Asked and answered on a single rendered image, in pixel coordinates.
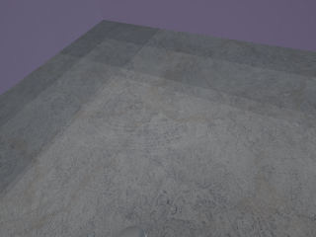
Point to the robot left thigh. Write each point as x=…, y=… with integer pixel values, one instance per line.
x=133, y=231

